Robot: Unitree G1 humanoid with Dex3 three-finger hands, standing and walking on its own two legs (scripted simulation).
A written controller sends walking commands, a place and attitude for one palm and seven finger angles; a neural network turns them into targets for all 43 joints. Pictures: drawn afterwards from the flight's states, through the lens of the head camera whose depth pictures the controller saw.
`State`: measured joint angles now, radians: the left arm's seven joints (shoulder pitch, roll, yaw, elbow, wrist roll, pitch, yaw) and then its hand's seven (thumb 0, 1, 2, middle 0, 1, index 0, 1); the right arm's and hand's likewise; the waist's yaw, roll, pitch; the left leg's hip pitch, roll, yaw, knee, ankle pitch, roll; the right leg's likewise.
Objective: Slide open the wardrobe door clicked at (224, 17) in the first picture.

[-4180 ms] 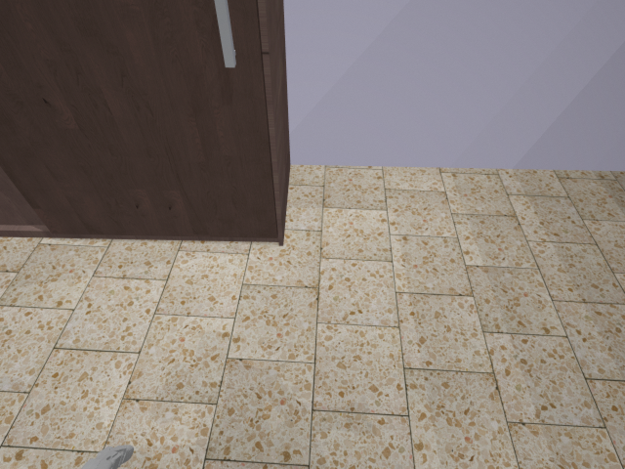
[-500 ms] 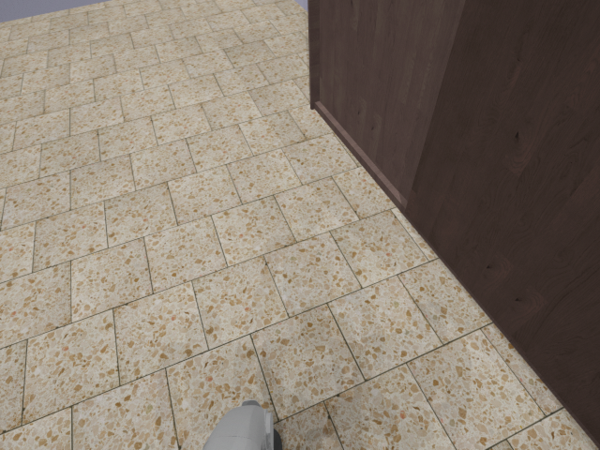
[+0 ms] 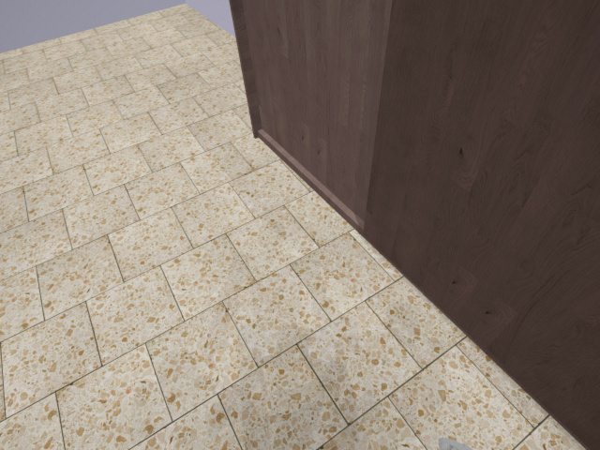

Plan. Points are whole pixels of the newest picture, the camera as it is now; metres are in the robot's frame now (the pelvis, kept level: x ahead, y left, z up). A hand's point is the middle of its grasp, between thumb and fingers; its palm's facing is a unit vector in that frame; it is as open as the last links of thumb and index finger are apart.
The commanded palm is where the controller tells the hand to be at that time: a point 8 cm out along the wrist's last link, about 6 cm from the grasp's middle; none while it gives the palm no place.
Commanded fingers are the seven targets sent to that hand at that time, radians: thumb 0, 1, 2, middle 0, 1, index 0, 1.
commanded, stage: turn to face it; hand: right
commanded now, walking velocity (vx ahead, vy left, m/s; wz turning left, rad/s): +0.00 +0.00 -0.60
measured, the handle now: out of the picture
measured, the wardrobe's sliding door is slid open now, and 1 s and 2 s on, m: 0.00 0.00 0.00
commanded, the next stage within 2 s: take the last steps up to it in 1.42 s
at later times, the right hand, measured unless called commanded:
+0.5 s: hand out of the picture +0.07 -0.20 -0.13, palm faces +0.28 +0.92 -0.28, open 7.4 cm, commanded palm none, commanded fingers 0.00 -0.90 -0.90 0.20 0.30 0.20 0.30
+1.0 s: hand out of the picture -0.13 -0.17 -0.17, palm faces +0.59 +0.77 -0.26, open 7.4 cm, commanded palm none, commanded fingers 0.00 -0.90 -0.90 0.20 0.30 0.20 0.30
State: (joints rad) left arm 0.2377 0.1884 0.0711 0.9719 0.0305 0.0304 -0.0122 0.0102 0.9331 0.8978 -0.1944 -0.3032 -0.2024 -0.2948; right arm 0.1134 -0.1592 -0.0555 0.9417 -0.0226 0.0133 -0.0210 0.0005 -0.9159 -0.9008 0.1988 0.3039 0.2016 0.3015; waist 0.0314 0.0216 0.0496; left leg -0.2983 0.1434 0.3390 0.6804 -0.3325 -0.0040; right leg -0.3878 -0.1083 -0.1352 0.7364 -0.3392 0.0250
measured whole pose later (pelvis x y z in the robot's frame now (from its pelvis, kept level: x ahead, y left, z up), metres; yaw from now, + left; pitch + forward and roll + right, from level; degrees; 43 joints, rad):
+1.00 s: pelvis -0.03 +0.03 +0.01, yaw -34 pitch +0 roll +0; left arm 0.10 0.23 0.06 0.90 0.02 0.03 -0.03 0.00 0.91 0.90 -0.19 -0.30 -0.20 -0.29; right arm 0.24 -0.27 -0.08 0.94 -0.02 0.07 -0.02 0.01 -0.91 -0.90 0.20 0.30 0.20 0.30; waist -0.03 0.06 0.11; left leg -0.38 0.17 0.15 0.93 -0.53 -0.07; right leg -0.30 -0.02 -0.09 0.64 -0.33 -0.03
